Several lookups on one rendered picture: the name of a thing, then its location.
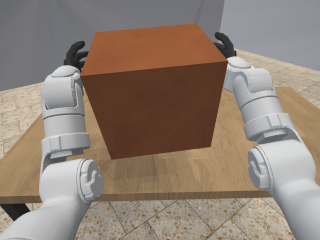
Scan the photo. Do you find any table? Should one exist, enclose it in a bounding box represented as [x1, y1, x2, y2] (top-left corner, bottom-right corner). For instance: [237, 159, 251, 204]
[0, 86, 320, 221]

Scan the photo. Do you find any left robot forearm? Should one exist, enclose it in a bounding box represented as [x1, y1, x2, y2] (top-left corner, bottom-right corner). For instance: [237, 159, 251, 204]
[39, 65, 91, 201]

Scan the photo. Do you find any left robot upper arm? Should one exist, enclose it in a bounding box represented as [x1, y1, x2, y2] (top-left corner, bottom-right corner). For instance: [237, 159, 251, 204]
[0, 158, 104, 240]

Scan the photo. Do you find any left robot hand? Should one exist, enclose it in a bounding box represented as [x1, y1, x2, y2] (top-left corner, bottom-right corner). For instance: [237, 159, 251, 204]
[64, 40, 89, 73]

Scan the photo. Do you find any carton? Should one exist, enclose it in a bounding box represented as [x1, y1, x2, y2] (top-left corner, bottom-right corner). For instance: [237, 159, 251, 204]
[80, 23, 228, 160]

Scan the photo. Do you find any right robot hand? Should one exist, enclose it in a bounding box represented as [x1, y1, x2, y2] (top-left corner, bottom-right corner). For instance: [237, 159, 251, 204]
[213, 32, 237, 59]

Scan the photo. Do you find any right robot upper arm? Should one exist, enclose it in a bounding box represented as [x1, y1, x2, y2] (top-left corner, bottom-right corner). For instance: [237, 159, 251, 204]
[247, 139, 320, 240]

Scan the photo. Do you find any right robot forearm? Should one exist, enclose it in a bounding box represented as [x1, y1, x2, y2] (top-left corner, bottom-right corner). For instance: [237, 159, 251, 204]
[223, 56, 317, 179]

